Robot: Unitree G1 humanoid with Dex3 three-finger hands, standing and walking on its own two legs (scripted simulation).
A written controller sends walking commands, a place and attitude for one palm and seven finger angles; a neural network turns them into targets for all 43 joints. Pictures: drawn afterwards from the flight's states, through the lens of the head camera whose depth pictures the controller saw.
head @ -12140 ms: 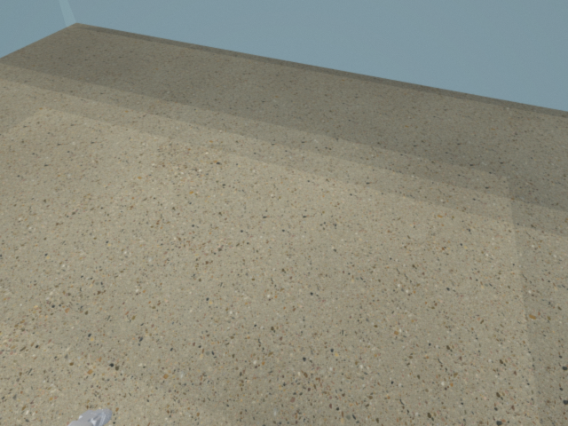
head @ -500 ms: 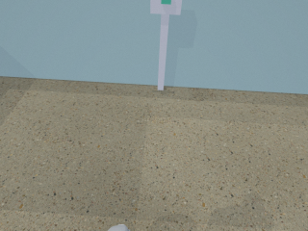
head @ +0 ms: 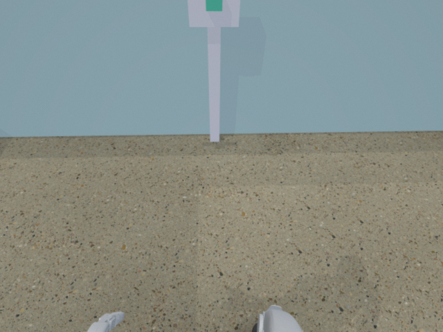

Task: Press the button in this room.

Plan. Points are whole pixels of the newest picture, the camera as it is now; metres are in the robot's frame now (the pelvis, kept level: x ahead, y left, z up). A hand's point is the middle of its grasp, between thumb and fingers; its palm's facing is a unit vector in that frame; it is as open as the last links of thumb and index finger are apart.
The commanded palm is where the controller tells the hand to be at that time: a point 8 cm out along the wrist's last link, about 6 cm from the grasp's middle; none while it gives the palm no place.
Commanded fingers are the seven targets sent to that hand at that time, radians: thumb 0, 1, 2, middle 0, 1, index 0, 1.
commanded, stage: stand and wait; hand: left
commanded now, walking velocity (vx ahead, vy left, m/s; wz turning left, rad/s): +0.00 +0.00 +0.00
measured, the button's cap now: (214, 0) +1.26 +0.06 +0.07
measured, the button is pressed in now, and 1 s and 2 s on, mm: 0 0 0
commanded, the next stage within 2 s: look at it before walking up in 1.20 s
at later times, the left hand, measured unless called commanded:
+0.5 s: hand (153, 331) +0.16 +0.15 -0.18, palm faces +0.09 -0.98 -0.18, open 7.3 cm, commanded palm none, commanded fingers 0.00 0.90 0.90 -0.20 -0.30 -0.20 -0.30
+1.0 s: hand out of the picture +0.12 +0.14 -0.17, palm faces +0.05 -0.98 -0.17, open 7.4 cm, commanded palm none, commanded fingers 0.00 0.90 0.90 -0.20 -0.30 -0.20 -0.30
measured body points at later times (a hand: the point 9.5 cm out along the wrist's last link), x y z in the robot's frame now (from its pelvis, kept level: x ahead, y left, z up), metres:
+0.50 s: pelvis +0.11 -0.03 +0.00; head +0.11 -0.03 +0.45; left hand +0.15 +0.20 -0.16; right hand +0.16 -0.27 -0.16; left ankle +0.11 +0.09 -0.74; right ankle +0.16 -0.12 -0.74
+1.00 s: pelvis +0.15 -0.01 +0.01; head +0.16 -0.02 +0.46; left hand +0.12 +0.19 -0.16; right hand +0.13 -0.21 -0.16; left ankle +0.11 +0.09 -0.74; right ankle +0.16 -0.12 -0.74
